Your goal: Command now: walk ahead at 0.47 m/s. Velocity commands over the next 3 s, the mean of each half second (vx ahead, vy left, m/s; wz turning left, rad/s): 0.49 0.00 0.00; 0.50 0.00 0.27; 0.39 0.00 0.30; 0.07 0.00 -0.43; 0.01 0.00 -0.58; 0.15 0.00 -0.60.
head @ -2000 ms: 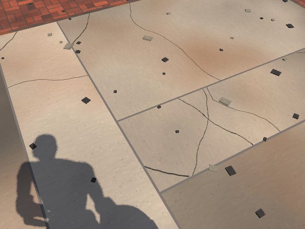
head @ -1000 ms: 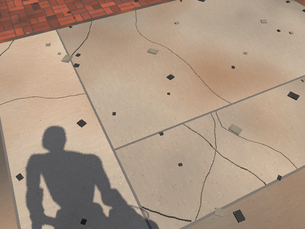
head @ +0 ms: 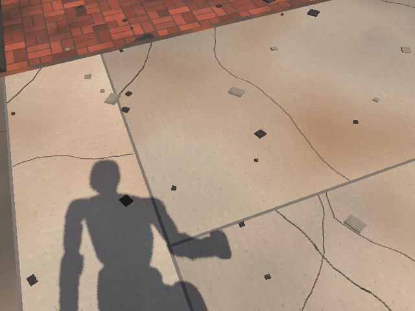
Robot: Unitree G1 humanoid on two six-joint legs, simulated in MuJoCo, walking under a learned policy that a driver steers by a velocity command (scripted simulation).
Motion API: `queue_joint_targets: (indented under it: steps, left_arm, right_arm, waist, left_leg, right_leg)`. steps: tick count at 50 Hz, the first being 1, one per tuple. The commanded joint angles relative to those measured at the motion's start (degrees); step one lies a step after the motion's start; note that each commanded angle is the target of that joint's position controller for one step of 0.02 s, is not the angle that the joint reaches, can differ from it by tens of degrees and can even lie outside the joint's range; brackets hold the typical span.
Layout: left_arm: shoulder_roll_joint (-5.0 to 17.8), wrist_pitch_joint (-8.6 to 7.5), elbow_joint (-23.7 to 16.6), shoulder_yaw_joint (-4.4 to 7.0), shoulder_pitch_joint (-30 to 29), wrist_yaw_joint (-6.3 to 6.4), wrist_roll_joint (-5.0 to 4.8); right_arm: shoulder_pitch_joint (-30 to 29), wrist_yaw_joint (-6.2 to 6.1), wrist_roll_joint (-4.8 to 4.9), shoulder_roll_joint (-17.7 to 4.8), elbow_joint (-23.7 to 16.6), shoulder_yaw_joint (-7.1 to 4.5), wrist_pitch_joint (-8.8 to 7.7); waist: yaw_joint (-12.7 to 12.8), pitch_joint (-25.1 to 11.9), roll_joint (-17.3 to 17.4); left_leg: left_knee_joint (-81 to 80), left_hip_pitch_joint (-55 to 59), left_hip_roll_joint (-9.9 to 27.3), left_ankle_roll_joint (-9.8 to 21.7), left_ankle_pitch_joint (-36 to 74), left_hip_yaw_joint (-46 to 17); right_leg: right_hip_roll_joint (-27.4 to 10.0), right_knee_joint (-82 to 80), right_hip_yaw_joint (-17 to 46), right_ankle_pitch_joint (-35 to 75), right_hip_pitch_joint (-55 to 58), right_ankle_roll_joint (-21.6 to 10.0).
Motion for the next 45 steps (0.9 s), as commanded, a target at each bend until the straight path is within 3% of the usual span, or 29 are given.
queue_joint_targets:
  steps: [1, 2, 4, 5, 6, 7, 8, 9, 10, 11, 12, 14, 15, 17, 20, 24, 30, 32, 33, 34, 35, 36, 37, 38, 39, 40, 42, 43, 45]
  left_arm:
    - [10.23, -0.59, -1.35, 2.22, 1.84, 0.53, -0.90]
    - [10.45, -0.42, -1.37, 2.44, 1.53, 0.50, -0.86]
    - [11.88, 0.20, -1.82, 3.08, 0.24, 0.46, -0.32]
    - [12.03, 0.78, -2.09, 3.18, -0.65, 0.38, 0.11]
    - [11.44, 1.09, -2.91, 2.84, -1.96, 0.22, 0.43]
    - [7.54, 0.88, -4.29, 1.71, 0.53, -0.19, 0.99]
    - [0.32, -0.72, -3.57, -0.26, 6.55, -0.97, -0.15]
    - [6.73, -2.16, -4.59, 1.32, 0.60, -1.21, -1.79]
    - [9.65, -2.85, -6.69, 2.06, -5.25, -1.09, -2.69]
    - [9.89, -2.99, -7.40, 2.29, -8.06, -0.41, -2.27]
    - [9.51, -2.42, -7.40, 2.89, -8.44, 0.10, -1.40]
    - [6.89, -0.74, -7.03, 2.95, -5.26, 0.30, -1.21]
    - [6.39, -0.16, -7.22, 3.01, -5.42, 0.41, -1.18]
    - [7.45, 0.43, -9.06, 3.44, -9.88, 0.68, -0.73]
    - [8.04, 0.28, -11.60, 3.79, -17.40, 0.61, -0.04]
    - [6.72, -0.42, -13.76, 3.27, -25.22, -0.29, -0.28]
    - [6.72, -1.29, -17.76, 2.33, -34.92, -2.40, -1.00]
    - [8.06, -1.89, -18.31, 2.66, -33.55, -2.94, -1.12]
    - [9.44, -2.18, -17.73, 3.22, -30.46, -2.95, -1.11]
    - [11.43, -2.44, -15.91, 4.29, -23.73, -2.72, -1.02]
    - [15.02, -2.61, -12.90, 5.82, -12.46, -2.19, -0.59]
    - [20.87, -2.43, -11.33, 7.29, -2.65, -1.56, 0.78]
    - [19.11, -1.98, -10.72, 6.52, -1.09, -1.81, 0.77]
    - [14.04, -1.90, -11.19, 5.16, -4.18, -1.60, 0.33]
    - [11.89, -1.86, -12.17, 4.40, -9.64, -1.40, -0.08]
    - [10.04, -1.93, -12.64, 3.78, -14.01, -1.54, 0.11]
    - [7.86, -2.19, -12.13, 3.31, -17.57, -1.87, 0.95]
    - [7.70, -2.30, -11.68, 3.44, -17.70, -1.84, 1.00]
    - [9.01, -2.56, -10.79, 3.89, -17.12, -1.44, 1.13]
  right_arm:
    - [-8.73, 0.86, 0.31, -2.62, -5.83, 0.19, -0.73]
    - [-8.57, 1.14, 0.27, -3.41, -6.13, -0.05, -0.91]
    - [-3.43, 1.26, 0.17, -6.04, -5.24, -1.28, -1.10]
    - [4.02, 1.01, 0.26, -8.17, -3.20, -2.46, -0.98]
    - [14.33, 0.56, 0.32, -10.58, -0.19, -3.70, -0.66]
    - [23.71, -0.05, -0.97, -15.09, 1.81, -4.73, -0.29]
    - [24.81, 0.59, -1.85, -15.22, 2.47, -4.12, -0.48]
    - [20.84, 0.77, -1.14, -10.41, 2.32, -2.85, -0.84]
    - [14.89, 0.77, -0.64, -8.07, 1.31, -2.08, -1.15]
    - [9.76, 1.01, -1.03, -6.92, 0.34, -1.57, -1.53]
    - [7.49, 1.38, -1.74, -5.46, 0.25, -1.14, -1.90]
    - [7.77, 1.64, -2.16, -3.93, 1.50, -0.60, -2.05]
    - [8.94, 1.42, -1.97, -4.36, 2.19, -0.61, -2.08]
    - [11.11, 0.50, -2.00, -6.53, 3.07, -0.93, -2.07]
    - [15.40, -0.86, -1.86, -7.89, 4.05, -1.11, -1.59]
    - [19.70, -1.59, -1.24, -8.38, 4.93, -0.98, -1.04]
    - [25.78, -1.84, -0.77, -8.97, 7.45, -1.38, 0.49]
    - [25.12, -2.08, -0.56, -9.71, 7.37, -1.75, 1.07]
    - [23.86, -2.11, -0.53, -10.51, 6.91, -1.99, 1.29]
    - [22.09, -2.08, -0.52, -10.64, 6.27, -1.96, 1.48]
    - [20.83, -1.94, -1.00, -8.98, 5.17, -1.26, 1.39]
    - [24.60, -1.58, -1.55, -3.74, 3.53, 0.22, 0.62]
    - [28.62, -1.32, -0.42, -0.81, 4.37, 1.20, -0.56]
    - [23.52, -1.41, 1.37, -7.72, 3.95, -0.78, -1.03]
    - [19.19, -1.68, 1.62, -8.95, 2.43, -1.23, -1.07]
    - [17.16, -2.09, 0.98, -8.29, 2.19, -1.48, -0.73]
    - [19.13, -2.14, 0.57, -5.30, 2.53, -1.93, 0.98]
    - [19.91, -2.05, 0.70, -3.76, 2.62, -1.88, 1.77]
    - [18.43, -2.17, 0.59, -3.37, 1.35, -2.18, 2.84]
  waist:
    - [-1.63, 9.33, -6.20]
    - [-2.45, 8.47, -6.21]
    - [-6.01, 2.95, -8.34]
    - [-9.98, -1.88, -9.18]
    - [-14.76, -7.53, -8.92]
    - [-14.90, -16.29, 1.21]
    - [-10.79, -24.85, 14.45]
    - [-11.38, -17.62, 9.33]
    - [-9.82, -8.66, 5.81]
    - [-7.48, -5.29, -0.43]
    - [-5.35, -3.08, -1.07]
    - [-2.72, -2.51, 1.64]
    - [-2.38, -1.43, 1.89]
    - [-2.67, 1.05, 1.47]
    - [-4.66, 2.63, 0.40]
    - [-7.21, 3.15, 0.82]
    - [-10.01, 5.67, 0.90]
    - [-7.99, 4.79, 2.10]
    - [-5.98, 2.92, 3.24]
    - [-2.09, -1.10, 3.60]
    - [2.69, -8.84, 2.81]
    - [3.21, -19.48, -7.18]
    - [1.99, -27.12, -17.32]
    - [2.45, -19.20, -12.28]
    - [1.09, -11.13, -9.63]
    - [-0.80, -6.88, -6.01]
    - [-4.43, -2.59, -7.82]
    - [-5.11, -1.71, -7.77]
    - [-5.85, 0.29, -6.62]
  left_leg:
    - [-7.08, 2.59, -1.75, 1.43, 2.90, 0.70]
    - [-8.32, 3.61, -2.21, 2.35, 1.84, 0.67]
    - [-8.03, 11.70, -4.99, 4.24, -1.87, 2.11]
    - [-7.53, 20.95, -7.03, 5.60, -3.73, 3.37]
    - [-7.11, 35.90, -5.54, 7.45, -3.53, 1.45]
    - [-7.86, 55.36, 7.81, 12.31, -10.57, -17.10]
    - [-19.34, 65.38, 18.56, 19.65, -22.19, -45.42]
    - [-23.60, 59.58, 15.71, 16.15, -25.76, -44.45]
    - [-24.61, 49.40, 14.11, 13.39, -21.36, -34.18]
    - [-26.14, 39.53, 12.31, 12.00, -14.37, -27.07]
    - [-27.51, 32.38, 10.09, 11.10, -9.03, -21.59]
    - [-30.49, 26.59, 7.69, 11.25, -7.84, -16.25]
    - [-31.69, 24.85, 7.19, 11.71, -7.41, -14.42]
    - [-33.76, 23.95, 7.00, 12.25, -6.98, -12.42]
    - [-34.37, 27.95, 7.04, 11.68, -4.19, -11.06]
    - [-34.01, 31.26, 5.27, 9.41, -1.52, -6.83]
    - [-29.08, 42.30, 8.97, 9.33, 1.46, -7.41]
    - [-25.71, 43.85, 10.14, 8.60, 6.42, -8.96]
    - [-22.72, 43.40, 9.89, 8.07, 13.29, -9.17]
    - [-15.83, 41.79, 7.89, 6.99, 22.30, -7.92]
    - [-3.12, 34.12, 4.44, 5.09, 21.18, -5.76]
    - [19.41, 13.01, -3.05, 1.19, 0.69, -1.73]
    - [31.75, 1.34, -8.04, 0.28, -33.96, -7.43]
    - [37.00, -3.53, -4.42, 0.99, -31.69, -10.56]
    - [36.52, -5.08, -1.49, 1.43, -25.93, -8.36]
    - [34.00, -2.32, 0.85, 1.34, -21.01, -7.57]
    - [29.98, 3.95, 3.47, 1.46, -15.93, -7.79]
    - [29.42, 4.95, 3.73, 1.46, -15.02, -7.41]
    - [27.83, 2.66, 4.01, 1.09, -11.82, -7.52]
  right_leg:
    - [-15.50, -4.09, 5.44, 24.28, -7.14, -7.55]
    - [-16.18, -2.04, 4.94, 28.80, -4.48, -6.99]
    - [-16.73, 6.14, 3.91, 47.88, -0.17, -5.65]
    - [-15.42, 15.40, 2.57, 56.49, -0.60, -4.68]
    - [-13.07, 28.63, 1.35, 54.29, -8.19, -2.95]
    - [-7.18, 49.81, -0.48, 31.05, -25.72, -0.99]
    - [2.19, 66.22, 7.09, -13.56, -40.37, 0.52]
    - [-1.22, 71.99, 11.15, -12.50, -46.22, -0.96]
    - [-4.22, 71.21, 8.63, -6.91, -48.33, -1.80]
    - [-7.39, 67.99, 7.54, -1.09, -44.94, -1.94]
    - [-9.35, 64.98, 7.14, 1.77, -41.57, -1.97]
    - [-11.23, 61.24, 7.23, 3.46, -37.13, -2.00]
    - [-11.64, 59.38, 6.68, 3.55, -37.38, -1.65]
    - [-12.38, 54.58, 6.08, 7.55, -41.61, -0.37]
    - [-12.47, 44.50, 5.70, 16.69, -48.61, 1.26]
    - [-9.93, 30.96, 3.26, 25.95, -47.01, 1.49]
    - [-7.67, 21.58, 2.29, 20.43, -48.79, 0.56]
    - [-6.43, 18.97, 2.35, 16.03, -44.63, -0.49]
    - [-4.89, 18.26, 1.41, 14.16, -38.90, -1.14]
    - [-3.01, 16.95, -0.07, 14.40, -28.84, -2.32]
    - [-5.67, 19.48, 2.34, 16.39, -11.50, -4.72]
    - [-21.07, 20.11, 21.76, 13.66, 13.28, -11.15]
    - [-28.62, 11.71, 41.83, 6.05, 20.86, -15.32]
    - [-26.05, 9.77, 36.25, 2.06, 14.39, -12.09]
    - [-24.49, 8.14, 27.17, 4.32, 4.89, -9.57]
    - [-22.24, 5.57, 21.14, 7.26, -3.94, -8.33]
    - [-18.57, 1.17, 11.77, 10.05, -14.19, -6.73]
    - [-17.84, -0.09, 8.80, 11.86, -16.19, -6.89]
    - [-17.63, -1.50, 4.05, 16.72, -17.73, -7.35]
Next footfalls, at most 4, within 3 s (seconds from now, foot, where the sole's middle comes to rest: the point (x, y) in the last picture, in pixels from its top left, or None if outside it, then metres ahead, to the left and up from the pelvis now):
0.12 left None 0.28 0.13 -0.77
0.70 right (270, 279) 0.60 -0.11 -0.77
1.26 left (188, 210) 0.85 0.19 -0.77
1.78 right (233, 174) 1.03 0.03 -0.77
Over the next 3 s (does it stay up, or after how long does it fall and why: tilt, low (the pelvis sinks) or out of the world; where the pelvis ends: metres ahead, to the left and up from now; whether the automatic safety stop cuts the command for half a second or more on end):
stays up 0.98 0.09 0.01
